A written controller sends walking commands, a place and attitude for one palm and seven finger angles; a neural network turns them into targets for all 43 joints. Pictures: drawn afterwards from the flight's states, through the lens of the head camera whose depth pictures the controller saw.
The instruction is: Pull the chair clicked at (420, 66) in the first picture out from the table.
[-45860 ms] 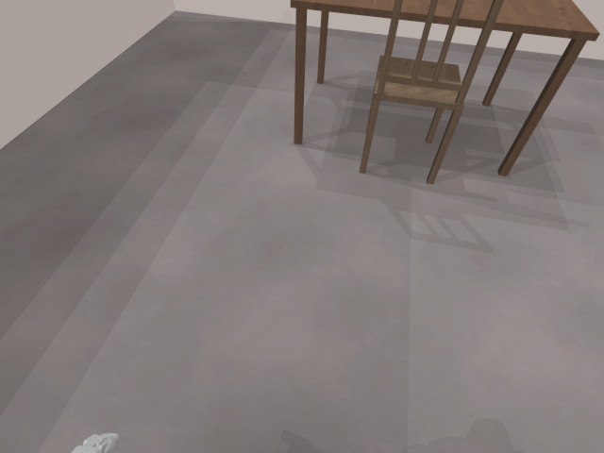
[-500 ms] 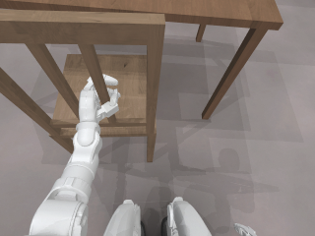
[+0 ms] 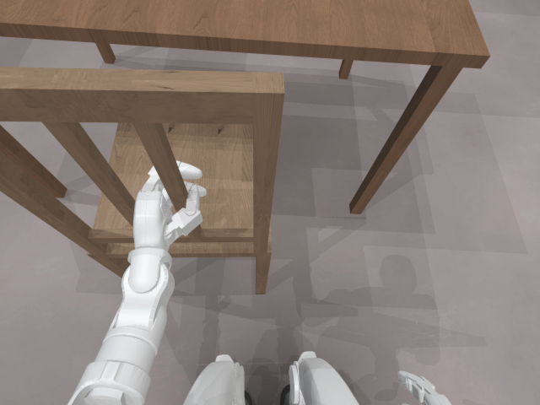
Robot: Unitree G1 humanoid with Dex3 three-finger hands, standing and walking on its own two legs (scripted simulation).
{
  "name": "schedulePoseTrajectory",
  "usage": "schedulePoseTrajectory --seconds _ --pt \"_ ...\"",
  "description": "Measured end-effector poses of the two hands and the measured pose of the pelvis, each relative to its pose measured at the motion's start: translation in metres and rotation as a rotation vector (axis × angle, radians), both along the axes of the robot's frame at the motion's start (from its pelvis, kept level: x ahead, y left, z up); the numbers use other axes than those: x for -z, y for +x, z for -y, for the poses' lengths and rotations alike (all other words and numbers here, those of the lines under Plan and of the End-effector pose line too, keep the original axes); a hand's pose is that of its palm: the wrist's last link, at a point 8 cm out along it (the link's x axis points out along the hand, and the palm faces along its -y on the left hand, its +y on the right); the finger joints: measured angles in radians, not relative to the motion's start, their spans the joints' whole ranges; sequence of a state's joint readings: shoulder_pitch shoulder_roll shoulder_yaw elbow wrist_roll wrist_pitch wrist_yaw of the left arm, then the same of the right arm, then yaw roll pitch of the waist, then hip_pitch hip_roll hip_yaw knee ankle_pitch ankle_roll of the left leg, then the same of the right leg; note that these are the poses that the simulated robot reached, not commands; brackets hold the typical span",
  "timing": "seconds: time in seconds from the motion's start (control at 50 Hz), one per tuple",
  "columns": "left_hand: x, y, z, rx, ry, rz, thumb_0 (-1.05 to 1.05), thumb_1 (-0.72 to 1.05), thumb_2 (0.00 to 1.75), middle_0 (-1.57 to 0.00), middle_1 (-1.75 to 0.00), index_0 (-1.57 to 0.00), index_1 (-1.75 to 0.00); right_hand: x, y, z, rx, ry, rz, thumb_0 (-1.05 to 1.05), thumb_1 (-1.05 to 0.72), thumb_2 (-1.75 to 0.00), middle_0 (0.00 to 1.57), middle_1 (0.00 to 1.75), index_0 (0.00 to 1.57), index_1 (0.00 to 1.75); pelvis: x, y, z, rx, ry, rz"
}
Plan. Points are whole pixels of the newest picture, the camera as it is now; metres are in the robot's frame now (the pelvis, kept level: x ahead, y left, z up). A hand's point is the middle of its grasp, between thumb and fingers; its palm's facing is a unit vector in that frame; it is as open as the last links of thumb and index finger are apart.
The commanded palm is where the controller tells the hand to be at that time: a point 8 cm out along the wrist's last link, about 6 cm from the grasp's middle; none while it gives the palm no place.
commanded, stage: hook a spindle and tug to test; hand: left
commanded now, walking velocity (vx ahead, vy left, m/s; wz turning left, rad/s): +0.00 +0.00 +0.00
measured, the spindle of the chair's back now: (115, 191) +0.41 +0.22 +0.02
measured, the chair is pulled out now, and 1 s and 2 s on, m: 0.17 0.21 0.38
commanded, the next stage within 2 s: step backward, pulling the chair out in 0.10 s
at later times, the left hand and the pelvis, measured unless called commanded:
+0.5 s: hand (190, 221) +0.36 +0.11 +0.03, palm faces -0.07 -0.99 -0.11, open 5.3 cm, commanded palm +0.34 +0.16 +0.02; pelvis +0.03 +0.01 +0.09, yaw +1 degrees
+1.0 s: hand (185, 239) +0.34 +0.11 +0.03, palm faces -0.15 -0.98 -0.11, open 5.2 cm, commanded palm +0.31 +0.17 +0.03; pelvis +0.01 +0.03 +0.10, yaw -5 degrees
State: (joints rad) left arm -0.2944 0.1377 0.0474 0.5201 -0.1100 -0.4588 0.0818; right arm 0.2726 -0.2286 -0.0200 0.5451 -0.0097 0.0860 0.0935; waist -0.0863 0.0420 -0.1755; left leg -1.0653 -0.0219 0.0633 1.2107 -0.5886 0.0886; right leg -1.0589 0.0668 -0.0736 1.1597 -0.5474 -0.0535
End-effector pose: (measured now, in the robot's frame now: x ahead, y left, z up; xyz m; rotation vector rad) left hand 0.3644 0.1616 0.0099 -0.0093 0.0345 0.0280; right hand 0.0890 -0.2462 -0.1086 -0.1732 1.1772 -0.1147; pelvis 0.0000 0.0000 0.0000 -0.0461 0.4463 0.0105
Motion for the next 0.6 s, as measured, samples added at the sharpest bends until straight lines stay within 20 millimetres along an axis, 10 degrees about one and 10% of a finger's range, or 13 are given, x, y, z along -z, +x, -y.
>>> schedulePoseTrajectory --seconds 0.24,0.32,0.6 --pt "-0.003 -0.024 -0.001 0.011 0.018 -0.013 0.04 0.77 0.79 -0.38 -1.45 -0.42 -1.45 -0.006 0.046 -0.008 -0.040 0.000 0.075 0.01 -0.91 -0.90 0.20 0.30 0.20 0.30 -0.005 0.013 -0.001 -0.012 0.003 0.019" --pt "-0.018 -0.019 -0.004 0.065 0.143 -0.182 0.05 0.73 0.79 -0.40 -1.41 -0.44 -1.45 -0.032 0.053 -0.016 0.015 -0.019 0.058 0.01 -0.91 -0.90 0.20 0.30 0.20 0.30 -0.034 0.018 -0.003 -0.021 0.020 0.113" --pt "-0.034 -0.014 -0.004 0.082 0.128 -0.445 0.09 0.73 0.78 -0.31 -1.23 -0.49 -1.45 -0.093 0.027 -0.001 0.091 -0.113 0.016 0.01 -0.90 -0.90 0.20 0.30 0.20 0.30 -0.092 0.029 -0.010 0.005 0.027 0.262"
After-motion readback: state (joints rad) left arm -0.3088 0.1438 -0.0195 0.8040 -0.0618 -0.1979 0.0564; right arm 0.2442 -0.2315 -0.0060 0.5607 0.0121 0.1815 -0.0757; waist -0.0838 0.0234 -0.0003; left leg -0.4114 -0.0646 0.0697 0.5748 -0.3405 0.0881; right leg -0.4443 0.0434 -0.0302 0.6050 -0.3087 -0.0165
